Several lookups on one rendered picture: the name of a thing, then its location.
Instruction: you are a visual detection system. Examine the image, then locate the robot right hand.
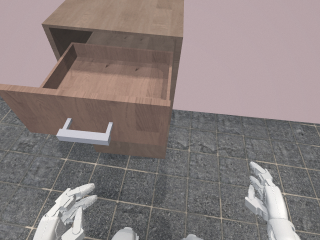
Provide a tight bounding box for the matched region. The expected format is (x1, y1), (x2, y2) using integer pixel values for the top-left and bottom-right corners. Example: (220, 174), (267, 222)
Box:
(245, 161), (288, 222)

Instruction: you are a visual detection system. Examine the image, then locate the drawer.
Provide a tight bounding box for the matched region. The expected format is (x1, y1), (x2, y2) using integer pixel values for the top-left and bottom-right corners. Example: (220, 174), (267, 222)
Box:
(0, 42), (173, 146)

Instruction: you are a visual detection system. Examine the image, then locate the robot left thigh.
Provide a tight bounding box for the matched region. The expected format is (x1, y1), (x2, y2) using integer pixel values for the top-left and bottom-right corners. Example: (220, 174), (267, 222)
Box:
(111, 229), (139, 240)

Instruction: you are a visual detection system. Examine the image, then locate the right robot forearm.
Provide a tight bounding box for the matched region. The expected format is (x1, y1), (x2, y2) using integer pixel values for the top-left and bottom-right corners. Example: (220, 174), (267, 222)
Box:
(266, 218), (301, 240)

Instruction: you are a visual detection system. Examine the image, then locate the handle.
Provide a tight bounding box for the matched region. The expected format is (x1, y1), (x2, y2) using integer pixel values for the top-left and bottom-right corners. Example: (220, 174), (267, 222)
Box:
(56, 118), (114, 146)

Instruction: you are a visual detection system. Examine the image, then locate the cabinet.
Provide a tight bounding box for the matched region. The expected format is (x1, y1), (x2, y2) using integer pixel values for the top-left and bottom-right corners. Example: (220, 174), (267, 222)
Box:
(41, 0), (184, 159)

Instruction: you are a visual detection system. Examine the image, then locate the robot left hand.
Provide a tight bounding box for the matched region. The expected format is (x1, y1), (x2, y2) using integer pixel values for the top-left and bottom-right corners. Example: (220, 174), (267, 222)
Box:
(33, 183), (98, 240)

